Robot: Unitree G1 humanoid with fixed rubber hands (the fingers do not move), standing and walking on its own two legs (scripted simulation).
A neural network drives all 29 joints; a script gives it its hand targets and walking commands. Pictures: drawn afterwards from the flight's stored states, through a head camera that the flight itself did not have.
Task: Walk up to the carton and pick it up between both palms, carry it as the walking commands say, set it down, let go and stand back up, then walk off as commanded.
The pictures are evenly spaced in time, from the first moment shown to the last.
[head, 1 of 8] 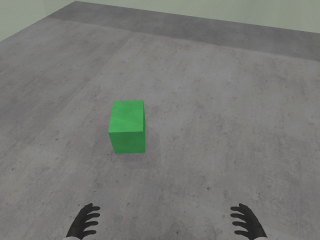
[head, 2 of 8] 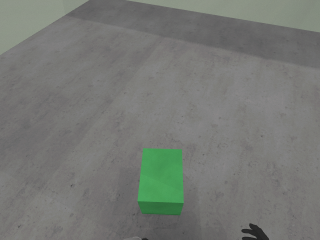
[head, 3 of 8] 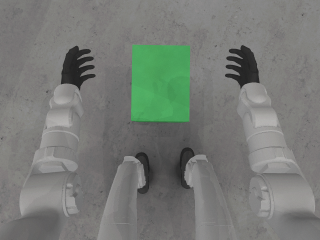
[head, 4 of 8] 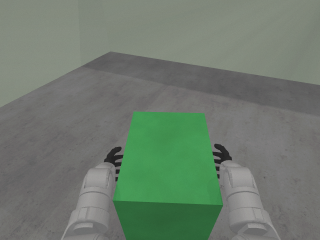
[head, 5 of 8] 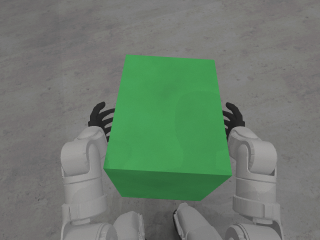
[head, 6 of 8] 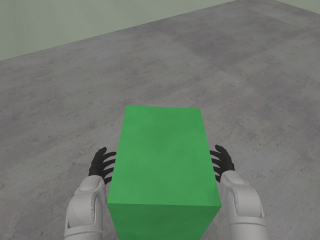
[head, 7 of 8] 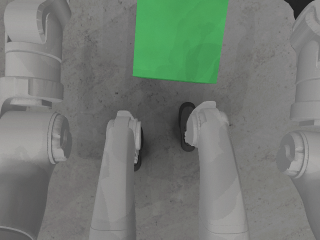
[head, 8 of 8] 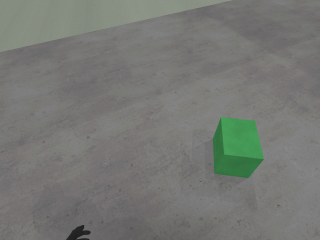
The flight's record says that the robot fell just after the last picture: no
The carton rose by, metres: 0.70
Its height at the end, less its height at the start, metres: +0.00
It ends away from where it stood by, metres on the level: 1.76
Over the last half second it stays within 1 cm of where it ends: yes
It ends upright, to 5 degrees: yes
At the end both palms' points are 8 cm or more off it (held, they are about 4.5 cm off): yes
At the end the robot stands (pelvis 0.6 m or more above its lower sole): yes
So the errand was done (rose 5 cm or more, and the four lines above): yes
